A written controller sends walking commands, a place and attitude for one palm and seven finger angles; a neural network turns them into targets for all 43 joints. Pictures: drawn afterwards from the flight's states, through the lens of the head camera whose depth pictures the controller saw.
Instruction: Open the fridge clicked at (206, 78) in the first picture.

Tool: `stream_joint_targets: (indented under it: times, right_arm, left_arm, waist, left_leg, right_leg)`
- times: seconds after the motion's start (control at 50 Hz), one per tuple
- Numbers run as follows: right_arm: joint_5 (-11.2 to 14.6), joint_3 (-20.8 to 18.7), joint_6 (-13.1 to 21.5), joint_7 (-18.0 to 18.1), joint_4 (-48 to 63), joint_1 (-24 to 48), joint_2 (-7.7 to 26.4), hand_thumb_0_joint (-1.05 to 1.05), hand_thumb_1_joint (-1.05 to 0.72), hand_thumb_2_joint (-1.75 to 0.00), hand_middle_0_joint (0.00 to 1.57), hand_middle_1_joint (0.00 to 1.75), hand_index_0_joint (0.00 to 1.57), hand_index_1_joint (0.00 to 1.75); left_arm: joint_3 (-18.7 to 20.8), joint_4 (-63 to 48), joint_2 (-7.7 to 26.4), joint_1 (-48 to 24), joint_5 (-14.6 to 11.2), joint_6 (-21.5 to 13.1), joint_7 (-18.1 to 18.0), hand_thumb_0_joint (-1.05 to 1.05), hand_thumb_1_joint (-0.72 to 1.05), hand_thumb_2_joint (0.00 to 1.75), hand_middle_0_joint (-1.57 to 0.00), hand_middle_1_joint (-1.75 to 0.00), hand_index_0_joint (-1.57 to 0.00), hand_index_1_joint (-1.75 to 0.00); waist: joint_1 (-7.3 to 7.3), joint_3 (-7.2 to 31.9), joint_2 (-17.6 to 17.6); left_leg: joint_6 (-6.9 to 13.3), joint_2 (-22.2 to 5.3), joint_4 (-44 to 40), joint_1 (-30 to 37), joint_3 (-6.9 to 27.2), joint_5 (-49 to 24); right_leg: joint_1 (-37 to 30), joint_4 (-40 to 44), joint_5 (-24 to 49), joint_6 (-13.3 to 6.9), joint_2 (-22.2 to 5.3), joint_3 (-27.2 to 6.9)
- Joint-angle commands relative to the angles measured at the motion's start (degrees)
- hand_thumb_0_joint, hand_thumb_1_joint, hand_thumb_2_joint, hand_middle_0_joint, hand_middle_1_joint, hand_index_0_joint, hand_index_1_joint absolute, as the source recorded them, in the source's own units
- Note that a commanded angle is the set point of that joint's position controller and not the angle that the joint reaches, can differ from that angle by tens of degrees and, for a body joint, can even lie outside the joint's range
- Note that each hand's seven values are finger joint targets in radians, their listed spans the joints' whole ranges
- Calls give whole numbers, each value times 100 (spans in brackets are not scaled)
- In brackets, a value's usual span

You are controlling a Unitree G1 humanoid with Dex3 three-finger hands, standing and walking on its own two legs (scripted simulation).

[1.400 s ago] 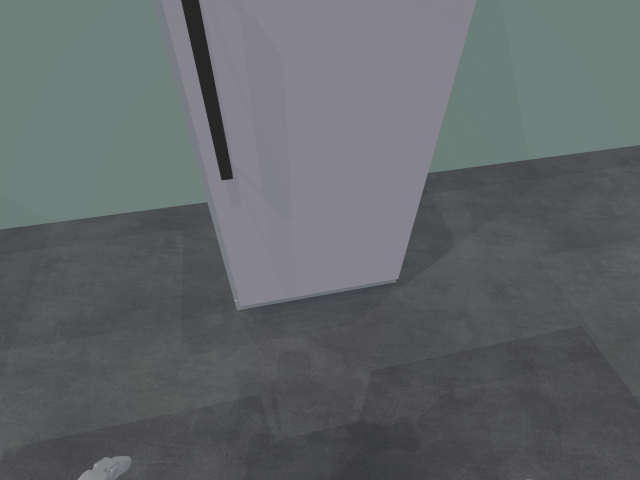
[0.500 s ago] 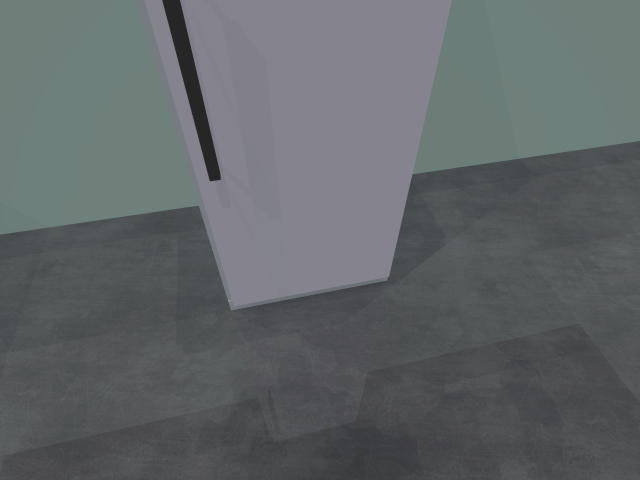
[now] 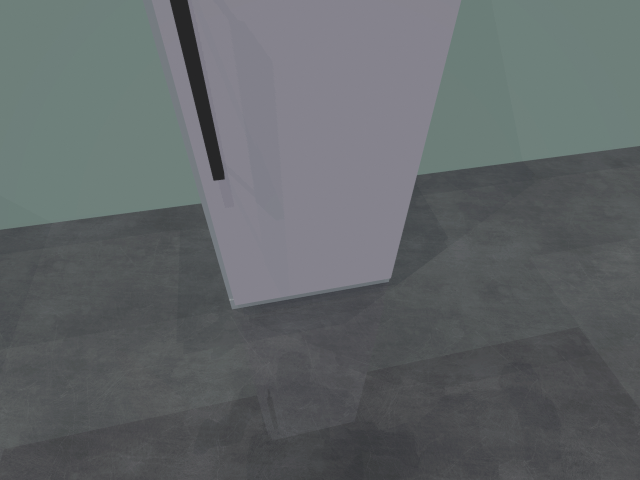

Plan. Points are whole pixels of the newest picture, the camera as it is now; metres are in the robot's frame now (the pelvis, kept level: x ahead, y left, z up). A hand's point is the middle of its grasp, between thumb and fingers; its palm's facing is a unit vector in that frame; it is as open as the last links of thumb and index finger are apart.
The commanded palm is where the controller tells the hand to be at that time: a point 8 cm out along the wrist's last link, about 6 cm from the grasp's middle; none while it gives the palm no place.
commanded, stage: look at it before walking up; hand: left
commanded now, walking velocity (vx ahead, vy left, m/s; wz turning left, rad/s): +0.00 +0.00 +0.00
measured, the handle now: (197, 76) +0.75 +0.28 +0.14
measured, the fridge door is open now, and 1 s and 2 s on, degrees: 0 0 0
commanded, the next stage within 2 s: turn to face it in 0.04 s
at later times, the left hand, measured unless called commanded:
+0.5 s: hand out of the picture +0.03 +0.23 -0.18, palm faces +0.06 -0.96 -0.27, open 7.4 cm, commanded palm none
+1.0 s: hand out of the picture -0.07 +0.18 -0.17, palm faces +0.27 -0.93 -0.25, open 7.4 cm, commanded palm none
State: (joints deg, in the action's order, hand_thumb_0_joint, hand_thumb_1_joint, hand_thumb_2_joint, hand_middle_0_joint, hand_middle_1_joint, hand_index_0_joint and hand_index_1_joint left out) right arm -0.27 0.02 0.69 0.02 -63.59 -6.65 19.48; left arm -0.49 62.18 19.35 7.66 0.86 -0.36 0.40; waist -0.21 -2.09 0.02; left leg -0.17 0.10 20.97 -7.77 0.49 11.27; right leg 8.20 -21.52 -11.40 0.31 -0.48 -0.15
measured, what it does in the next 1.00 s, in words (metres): steps on the spot: right foot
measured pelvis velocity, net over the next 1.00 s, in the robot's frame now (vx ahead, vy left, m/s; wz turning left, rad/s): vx -0.05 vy -0.01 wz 0.24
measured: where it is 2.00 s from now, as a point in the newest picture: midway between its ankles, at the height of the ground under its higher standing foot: outside the picture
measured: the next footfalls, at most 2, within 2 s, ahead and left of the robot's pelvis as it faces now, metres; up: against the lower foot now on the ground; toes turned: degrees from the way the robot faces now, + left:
right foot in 0.84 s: -0.01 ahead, -0.12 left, +0.00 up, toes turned +10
left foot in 1.24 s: -0.02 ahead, +0.14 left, +0.00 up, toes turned +21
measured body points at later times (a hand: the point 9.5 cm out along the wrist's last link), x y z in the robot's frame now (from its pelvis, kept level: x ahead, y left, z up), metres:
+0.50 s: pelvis -0.01 +0.01 -0.01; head +0.00 +0.01 +0.44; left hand +0.03 +0.28 -0.16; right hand +0.07 -0.25 -0.16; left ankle +0.00 +0.12 -0.75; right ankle +0.00 -0.12 -0.75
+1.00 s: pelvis -0.05 -0.01 -0.01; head -0.06 -0.03 +0.44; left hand -0.08 +0.23 -0.15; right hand +0.04 -0.26 -0.16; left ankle -0.06 +0.11 -0.69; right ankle -0.05 -0.12 -0.75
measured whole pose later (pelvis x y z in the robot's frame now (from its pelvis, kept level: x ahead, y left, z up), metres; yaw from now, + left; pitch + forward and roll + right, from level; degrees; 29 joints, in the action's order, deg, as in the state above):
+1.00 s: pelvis -0.05 -0.01 -0.01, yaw +14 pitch -2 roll +0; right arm -1.4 -4.2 -3.2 -0.3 -59.4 -15.1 13.8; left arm 1.1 57.7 10.0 17.3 1.5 0.0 -1.2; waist 0.1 0.3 2.1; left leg -0.6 0.9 55.9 -25.8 1.4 19.7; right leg 7.5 -26.1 -16.8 -1.0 -1.0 3.7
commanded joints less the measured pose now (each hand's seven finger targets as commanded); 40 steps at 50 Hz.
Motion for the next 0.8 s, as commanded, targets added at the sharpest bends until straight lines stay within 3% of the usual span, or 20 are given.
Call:
stream_joint_targets:
  times: [0.0, 0.16, 0.26, 0.3, 0.42, 0.46, 0.5, 0.52, 0.56, 0.58, 0.62, 0.66, 0.68, 0.74, 0.78]
  right_arm:
    - [-11, -216, 131, 81, 372, 248, 1152, 0, -90, -90, 20, 30, 20, 30]
    - [-15, -213, 128, 78, 402, 285, 1174, 0, -90, -90, 20, 30, 20, 30]
    - [-28, -106, -31, 49, 429, 6, 561, 0, -90, -90, 20, 30, 20, 30]
    - [-34, -109, -87, 36, 482, -66, 452, 0, -90, -90, 20, 30, 20, 30]
    - [-37, -210, -192, 22, 677, -323, 324, 0, -90, -90, 20, 30, 20, 30]
    - [-43, -250, -215, 18, 701, -443, 276, 0, -90, -90, 20, 30, 20, 30]
    - [-65, -275, -223, 5, 742, -552, 273, 0, -90, -90, 20, 30, 20, 30]
    - [-82, -287, -211, 2, 761, -575, 314, 0, -90, -90, 20, 30, 20, 30]
    - [-88, -347, -157, 47, 856, -587, 565, 0, -90, -90, 20, 30, 20, 30]
    - [-67, -376, -129, 82, 882, -654, 571, 0, -90, -90, 20, 30, 20, 30]
    - [-79, -408, -122, 145, 874, -754, 501, 0, -90, -90, 20, 30, 20, 30]
    - [-88, -420, -148, 177, 896, -707, 421, 0, -90, -90, 20, 30, 20, 30]
    - [-93, -434, -151, 189, 899, -754, 395, 0, -90, -90, 20, 30, 20, 30]
    - [-89, -476, -186, 182, 860, -860, 330, 0, -90, -90, 20, 30, 20, 30]
    - [-27, -477, -205, 140, 865, -787, 200, 0, -90, -90, 20, 30, 20, 30]
  left_arm:
    - [259, -380, 1189, -225, -22, -136, -104, 0, 90, 90, -20, -30, -20, -30]
    - [278, -384, 1201, -216, -25, -114, -106, 0, 90, 90, -20, -30, -20, -30]
    - [206, -381, 666, 89, -31, 49, -170, 0, 90, 90, -20, -30, -20, -30]
    - [212, -422, 610, 207, -22, 99, -193, 0, 90, 90, -20, -30, -20, -30]
    - [319, -689, 721, 263, -2, 145, -230, 0, 90, 90, -20, -30, -20, -30]
    - [335, -789, 670, 180, 6, 164, -234, 0, 90, 90, -20, -30, -20, -30]
    - [338, -887, 548, 76, 19, 191, -235, 0, 90, 90, -20, -30, -20, -30]
    - [341, -925, 426, 77, 17, 206, -231, 0, 90, 90, -20, -30, -20, -30]
    - [322, -938, 154, 223, -5, 210, -239, 0, 90, 90, -20, -30, -20, -30]
    - [327, -952, 150, 273, 4, 194, -247, 0, 90, 90, -20, -30, -20, -30]
    - [348, -922, 42, 379, -2, 198, -255, 0, 90, 90, -20, -30, -20, -30]
    - [332, -902, -119, 505, -28, 176, -240, 0, 90, 90, -20, -30, -20, -30]
    - [318, -898, -178, 547, -31, 156, -224, 0, 90, 90, -20, -30, -20, -30]
    - [311, -848, -333, 781, -65, 133, -231, 0, 90, 90, -20, -30, -20, -30]
    - [338, -747, -238, 1101, -46, 80, -259, 0, 90, 90, -20, -30, -20, -30]
  waist:
    - [22, 451, -41]
    - [-8, 383, 58]
    - [-20, 333, -63]
    - [-42, 305, -80]
    - [5, 372, -545]
    - [67, 305, -537]
    - [131, 157, -165]
    - [125, 65, 169]
    - [72, 55, 1156]
    - [77, 128, 1186]
    - [79, 328, 1091]
    - [50, 530, 1072]
    - [58, 639, 820]
    - [33, 818, 717]
    - [-105, 849, 412]
  left_leg:
    - [155, -670, -304, 101, 558, -861]
    - [167, -657, -329, 15, 630, -989]
    - [88, -577, 16, -367, 630, -1044]
    - [76, -526, 184, -574, 639, -948]
    - [19, -252, 1045, -841, 464, -651]
    - [42, -259, 1147, -802, 509, -438]
    - [146, -390, 864, -922, 854, -307]
    - [254, -535, 478, -1101, 1267, -172]
    - [728, -1180, -563, -1218, 2628, -94]
    - [988, -1324, -674, -1047, 2868, -519]
    - [1198, -1358, -539, -584, 2800, -1023]
    - [1200, -1209, -274, -219, 2515, -1492]
    - [1185, -1155, -140, -74, 2443, -1766]
    - [971, -889, 58, -72, 2271, -1846]
    - [597, -550, 358, -732, 1966, -1095]
  right_leg:
    - [-108, 379, 816, -186, -671, -550]
    - [-190, 332, 802, -155, -682, -447]
    - [-123, 54, 696, -27, -775, -300]
    - [-73, -14, 570, -22, -847, -290]
    - [193, -75, 476, -345, -1338, -431]
    - [496, -151, 132, -385, -1364, -358]
    - [787, -450, -467, -247, -1094, -111]
    - [816, -744, -810, -103, -803, 84]
    - [830, -1840, -1136, 154, -122, 375]
    - [985, -2394, -1570, 133, -106, 158]
    - [1367, -2986, -1900, 89, -127, -102]
    - [1425, -2724, -1784, 109, -99, -128]
    - [1341, -2452, -1727, 121, -47, -85]
    - [735, -1334, -1217, 158, 107, 20]
    - [-281, 9, -153, 179, 24, 53]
